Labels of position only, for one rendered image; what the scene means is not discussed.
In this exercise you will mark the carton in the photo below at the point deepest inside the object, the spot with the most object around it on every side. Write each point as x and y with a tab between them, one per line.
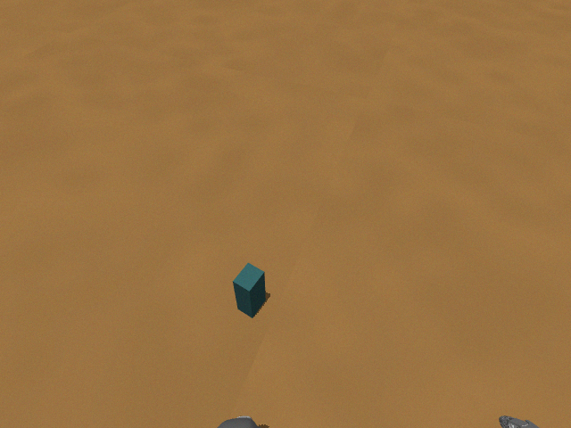
249	288

